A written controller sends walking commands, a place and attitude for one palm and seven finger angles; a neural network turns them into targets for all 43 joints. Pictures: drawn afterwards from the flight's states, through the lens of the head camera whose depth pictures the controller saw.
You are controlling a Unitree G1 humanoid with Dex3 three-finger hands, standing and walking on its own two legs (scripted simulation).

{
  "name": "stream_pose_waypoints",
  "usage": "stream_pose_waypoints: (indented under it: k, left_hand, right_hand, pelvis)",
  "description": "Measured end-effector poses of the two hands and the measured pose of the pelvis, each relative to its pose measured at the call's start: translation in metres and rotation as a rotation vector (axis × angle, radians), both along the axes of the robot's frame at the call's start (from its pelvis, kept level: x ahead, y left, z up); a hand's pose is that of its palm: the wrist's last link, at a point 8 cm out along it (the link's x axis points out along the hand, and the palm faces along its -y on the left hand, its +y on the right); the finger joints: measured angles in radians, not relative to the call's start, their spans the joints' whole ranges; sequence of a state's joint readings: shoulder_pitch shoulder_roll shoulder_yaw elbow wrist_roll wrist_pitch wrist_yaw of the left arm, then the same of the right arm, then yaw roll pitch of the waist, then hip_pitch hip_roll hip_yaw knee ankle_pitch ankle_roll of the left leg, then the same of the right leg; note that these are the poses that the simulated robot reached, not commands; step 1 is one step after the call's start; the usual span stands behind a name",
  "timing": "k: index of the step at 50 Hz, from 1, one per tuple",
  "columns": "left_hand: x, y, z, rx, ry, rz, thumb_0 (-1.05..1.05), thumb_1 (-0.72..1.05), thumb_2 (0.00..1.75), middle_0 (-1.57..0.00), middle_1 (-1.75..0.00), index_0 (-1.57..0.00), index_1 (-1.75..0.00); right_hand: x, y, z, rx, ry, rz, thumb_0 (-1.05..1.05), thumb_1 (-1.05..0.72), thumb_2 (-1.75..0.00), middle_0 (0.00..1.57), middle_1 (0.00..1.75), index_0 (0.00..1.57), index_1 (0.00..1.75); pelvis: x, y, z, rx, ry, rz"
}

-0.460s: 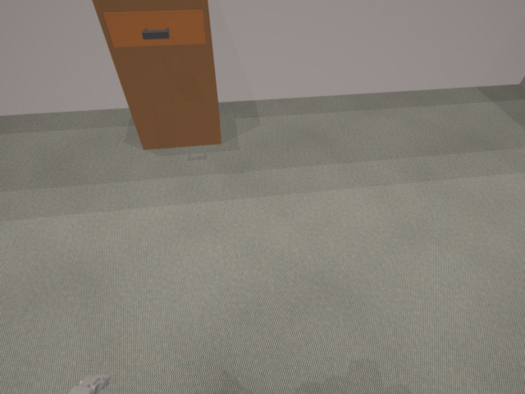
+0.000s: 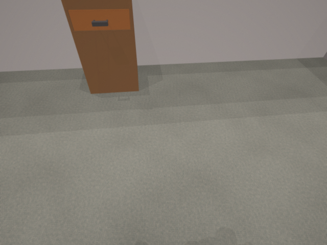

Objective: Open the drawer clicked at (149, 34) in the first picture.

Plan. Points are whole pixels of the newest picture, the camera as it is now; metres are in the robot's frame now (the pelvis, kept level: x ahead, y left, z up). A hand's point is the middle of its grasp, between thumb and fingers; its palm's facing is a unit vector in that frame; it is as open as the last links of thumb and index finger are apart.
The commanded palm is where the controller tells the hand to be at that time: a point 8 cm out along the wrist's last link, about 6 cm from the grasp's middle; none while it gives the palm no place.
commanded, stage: stand and wait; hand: left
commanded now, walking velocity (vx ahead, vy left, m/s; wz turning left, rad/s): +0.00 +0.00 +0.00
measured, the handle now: (100, 22) +1.53 +0.55 -0.10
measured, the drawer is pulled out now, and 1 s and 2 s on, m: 0.00 0.00 0.00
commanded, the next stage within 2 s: look at it before walking up in 0.38 s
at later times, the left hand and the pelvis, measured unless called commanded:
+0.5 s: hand out of the picture +0.06 +0.24 -0.15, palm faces -0.04 -0.94 -0.33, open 7.4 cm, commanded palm none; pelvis -0.02 +0.00 +0.00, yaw +0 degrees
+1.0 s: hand out of the picture +0.06 +0.25 -0.15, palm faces -0.04 -0.94 -0.33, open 7.4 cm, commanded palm none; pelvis -0.01 +0.00 +0.00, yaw -1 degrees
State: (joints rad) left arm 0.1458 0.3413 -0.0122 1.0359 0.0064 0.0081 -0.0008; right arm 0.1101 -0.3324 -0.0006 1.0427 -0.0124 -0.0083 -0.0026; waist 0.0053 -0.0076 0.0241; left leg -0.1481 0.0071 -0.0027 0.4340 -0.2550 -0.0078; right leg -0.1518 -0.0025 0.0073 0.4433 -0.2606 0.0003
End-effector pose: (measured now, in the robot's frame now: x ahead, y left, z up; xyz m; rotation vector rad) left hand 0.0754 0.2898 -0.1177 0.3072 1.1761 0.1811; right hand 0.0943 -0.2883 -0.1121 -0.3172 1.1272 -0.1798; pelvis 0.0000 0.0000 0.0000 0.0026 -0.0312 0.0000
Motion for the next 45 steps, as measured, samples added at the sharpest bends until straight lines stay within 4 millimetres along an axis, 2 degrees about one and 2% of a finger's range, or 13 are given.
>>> stream_pose_waypoints:
  k: [9, 18, 45]
  left_hand:
    - [-0.021, 0.003, 0.0, 0.008, 0.045, 0.009, 0.01, 0.9, 0.89, -0.21, -0.3, -0.2, -0.3]
    - [-0.025, 0.001, 0.001, 0.007, 0.045, 0.002, 0.01, 0.9, 0.89, -0.21, -0.3, -0.2, -0.3]
    - [-0.022, -0.001, 0.0, 0.001, 0.042, -0.009, 0.01, 0.9, 0.89, -0.21, -0.3, -0.2, -0.3]
  right_hand:
    - [-0.029, -0.006, -0.003, -0.003, 0.061, -0.024, 0.0, -0.9, -0.9, 0.21, 0.3, 0.2, 0.3]
    - [-0.044, -0.005, -0.006, 0.007, 0.083, -0.036, 0.0, -0.9, -0.9, 0.21, 0.3, 0.2, 0.3]
    - [-0.046, -0.006, -0.003, 0.005, 0.082, -0.046, 0.0, -0.9, -0.9, 0.21, 0.3, 0.2, 0.3]
  pelvis:
    - [-0.009, -0.001, 0.002, -0.001, -0.005, -0.002]
    - [-0.015, -0.001, 0.003, -0.001, -0.006, -0.004]
    - [-0.016, -0.001, 0.004, -0.002, -0.003, -0.01]
